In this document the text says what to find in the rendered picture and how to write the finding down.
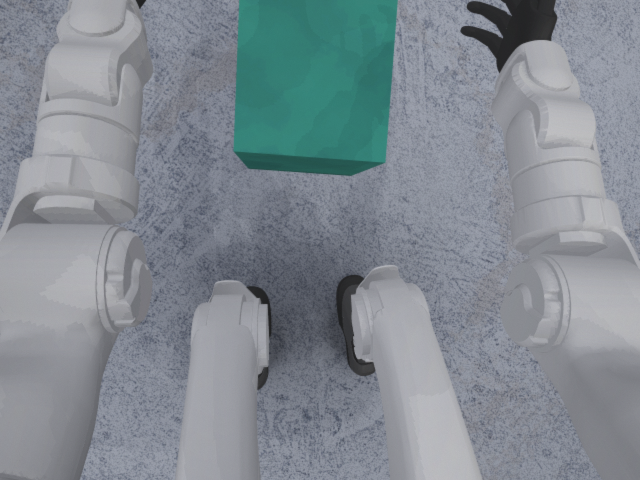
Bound robot right upper arm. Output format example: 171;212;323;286
500;254;640;480

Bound robot left forearm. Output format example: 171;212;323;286
0;0;153;241

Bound robot left upper arm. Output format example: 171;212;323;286
0;223;153;480

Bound robot foot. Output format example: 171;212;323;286
247;286;271;390
336;275;375;376

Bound right robot hand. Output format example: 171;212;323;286
460;0;557;73

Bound robot right forearm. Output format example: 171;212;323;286
491;40;640;269

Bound robot left foot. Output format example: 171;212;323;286
247;286;271;390

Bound robot right foot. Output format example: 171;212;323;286
336;275;375;376

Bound carton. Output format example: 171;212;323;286
234;0;398;176

